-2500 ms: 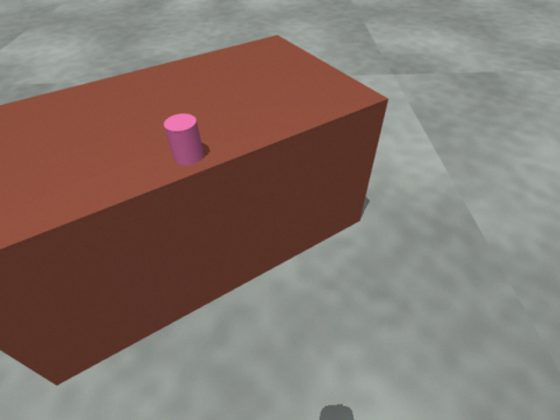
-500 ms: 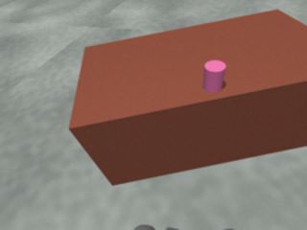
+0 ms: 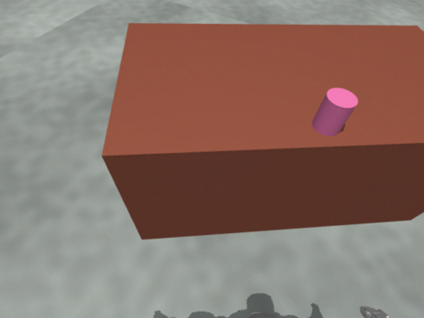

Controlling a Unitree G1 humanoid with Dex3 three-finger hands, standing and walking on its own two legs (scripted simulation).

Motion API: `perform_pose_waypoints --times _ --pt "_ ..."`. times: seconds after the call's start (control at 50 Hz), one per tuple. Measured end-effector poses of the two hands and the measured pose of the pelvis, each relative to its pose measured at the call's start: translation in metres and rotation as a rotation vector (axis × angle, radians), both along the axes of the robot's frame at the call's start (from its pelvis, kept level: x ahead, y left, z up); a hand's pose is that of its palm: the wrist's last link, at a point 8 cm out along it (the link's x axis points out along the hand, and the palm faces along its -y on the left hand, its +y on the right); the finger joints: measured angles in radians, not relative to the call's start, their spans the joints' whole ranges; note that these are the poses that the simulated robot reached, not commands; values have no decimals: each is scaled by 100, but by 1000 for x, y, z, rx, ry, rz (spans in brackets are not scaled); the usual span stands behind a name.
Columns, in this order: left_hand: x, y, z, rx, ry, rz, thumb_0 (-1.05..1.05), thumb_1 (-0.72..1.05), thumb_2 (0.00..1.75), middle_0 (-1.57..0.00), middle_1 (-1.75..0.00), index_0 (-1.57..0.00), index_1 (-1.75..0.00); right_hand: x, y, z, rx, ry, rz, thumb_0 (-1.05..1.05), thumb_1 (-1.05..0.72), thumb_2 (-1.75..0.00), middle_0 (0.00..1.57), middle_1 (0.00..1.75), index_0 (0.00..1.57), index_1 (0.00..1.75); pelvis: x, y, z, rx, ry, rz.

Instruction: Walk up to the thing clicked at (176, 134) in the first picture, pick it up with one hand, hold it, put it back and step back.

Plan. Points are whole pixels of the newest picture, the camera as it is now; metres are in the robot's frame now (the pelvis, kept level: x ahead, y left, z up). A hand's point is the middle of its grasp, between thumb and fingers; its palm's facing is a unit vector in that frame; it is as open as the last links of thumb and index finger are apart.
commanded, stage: walk up
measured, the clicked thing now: (333, 112) +0.66 -0.35 -0.04
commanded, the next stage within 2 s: stand in 1.82 s
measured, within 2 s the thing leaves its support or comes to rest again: neither
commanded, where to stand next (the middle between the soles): +0.03 -0.03 m, yaw -3 degrees
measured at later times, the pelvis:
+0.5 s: pelvis -0.03 -0.05 +0.00, yaw -1 degrees
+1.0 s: pelvis -0.03 -0.03 +0.03, yaw -2 degrees
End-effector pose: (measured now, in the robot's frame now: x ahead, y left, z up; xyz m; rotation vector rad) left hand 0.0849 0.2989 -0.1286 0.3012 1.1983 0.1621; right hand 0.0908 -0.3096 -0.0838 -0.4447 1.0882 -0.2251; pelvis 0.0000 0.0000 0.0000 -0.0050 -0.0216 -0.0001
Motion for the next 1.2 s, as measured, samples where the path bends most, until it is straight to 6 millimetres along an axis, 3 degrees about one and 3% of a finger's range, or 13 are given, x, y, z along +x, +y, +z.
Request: perform_pose_waypoints --times 0.1,0.2,0.34,0.42,0.58,0.76,1.02,1.2 --pt "7 -8 11 39 -29 -20 0 90 89 -20 -30 -20 -30 -1 -18 -15 16 1 -32 1 -90 -89 21 30 21 30 -4 -13 -4 -23 -12 2" --pt "10 -9 27 65 -71 -25 0 90 89 -21 -30 -21 -30 -9 -26 -18 27 16 -35 1 -90 -89 21 30 21 30 -10 -19 -1 20 -19 14" --pt "12 -8 24 67 -94 -26 0 90 89 -20 -30 -20 -30 -42 -30 -19 22 52 -35 1 -90 -89 21 30 21 30 -21 -23 -4 28 -23 4" --pt "3 -20 23 55 -85 -24 0 90 89 -20 -30 -20 -30 -58 -41 -17 27 79 -42 1 -90 -89 21 30 21 30 -26 -36 -1 12 -17 -6" --pt "-34 -52 24 30 -12 -35 0 90 89 -20 -30 -20 -30 -62 -58 -17 61 55 -75 1 -90 -89 21 30 21 30 -36 -50 7 17 -35 -13" --pt "-37 -62 33 4 -21 -21 0 90 89 -21 -30 -21 -30 -65 -46 -12 107 71 -71 1 -90 -89 20 30 20 30 -38 -50 19 15 -36 -19" --pt "-12 -37 36 0 -32 -25 0 90 89 -20 -30 -20 -30 -67 -24 -1 99 95 -104 1 -90 -89 20 30 21 30 -30 -31 28 3 -23 -42" --pt "-14 -29 35 7 13 -21 0 90 89 -20 -30 -20 -30 -54 -17 2 103 80 -121 1 -90 -89 20 30 21 30 -23 -24 30 8 -21 -50"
